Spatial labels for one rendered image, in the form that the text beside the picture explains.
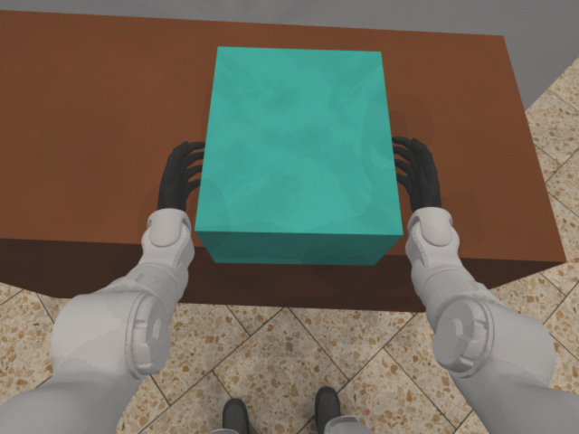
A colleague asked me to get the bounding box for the left robot forearm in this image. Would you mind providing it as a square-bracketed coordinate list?
[50, 208, 195, 369]

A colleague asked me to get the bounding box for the right robot shin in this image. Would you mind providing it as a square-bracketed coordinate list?
[324, 416, 359, 433]

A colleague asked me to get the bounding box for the right robot hand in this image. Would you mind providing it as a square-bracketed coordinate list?
[392, 137, 441, 213]

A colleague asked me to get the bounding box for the pedestal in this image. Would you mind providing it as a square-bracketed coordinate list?
[0, 10, 567, 313]

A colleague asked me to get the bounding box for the left robot upper arm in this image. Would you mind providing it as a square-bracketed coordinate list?
[0, 292, 171, 434]

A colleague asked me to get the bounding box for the carton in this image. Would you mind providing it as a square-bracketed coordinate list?
[195, 46, 403, 266]

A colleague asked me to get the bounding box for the right robot upper arm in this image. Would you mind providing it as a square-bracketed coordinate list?
[432, 298, 579, 434]

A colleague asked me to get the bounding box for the right robot foot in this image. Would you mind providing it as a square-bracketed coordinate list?
[315, 387, 341, 434]

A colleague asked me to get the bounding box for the right robot forearm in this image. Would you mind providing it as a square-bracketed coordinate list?
[405, 207, 555, 381]

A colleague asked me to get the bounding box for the left robot hand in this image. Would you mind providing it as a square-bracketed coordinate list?
[157, 141, 205, 212]

